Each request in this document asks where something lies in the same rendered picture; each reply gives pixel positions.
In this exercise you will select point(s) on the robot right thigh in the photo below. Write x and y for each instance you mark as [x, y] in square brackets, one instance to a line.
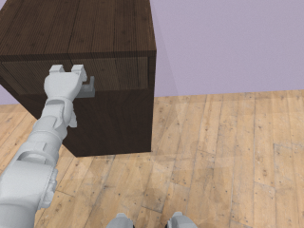
[181, 222]

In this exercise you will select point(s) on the cabinet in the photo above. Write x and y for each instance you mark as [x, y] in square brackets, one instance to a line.
[113, 122]

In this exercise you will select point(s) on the robot left hand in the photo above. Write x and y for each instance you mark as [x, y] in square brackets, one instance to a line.
[65, 84]

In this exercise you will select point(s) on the robot left thigh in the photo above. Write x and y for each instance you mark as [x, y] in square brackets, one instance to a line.
[120, 222]

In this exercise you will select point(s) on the robot left forearm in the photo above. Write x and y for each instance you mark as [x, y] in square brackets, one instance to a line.
[45, 139]

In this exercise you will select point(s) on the drawer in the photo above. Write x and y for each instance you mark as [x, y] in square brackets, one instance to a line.
[28, 77]

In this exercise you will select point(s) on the handle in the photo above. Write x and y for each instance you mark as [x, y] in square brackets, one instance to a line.
[87, 91]

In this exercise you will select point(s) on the robot thigh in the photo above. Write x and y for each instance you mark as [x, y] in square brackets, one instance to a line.
[181, 222]
[120, 222]

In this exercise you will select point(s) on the robot left upper arm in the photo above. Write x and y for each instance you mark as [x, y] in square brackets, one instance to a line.
[28, 187]

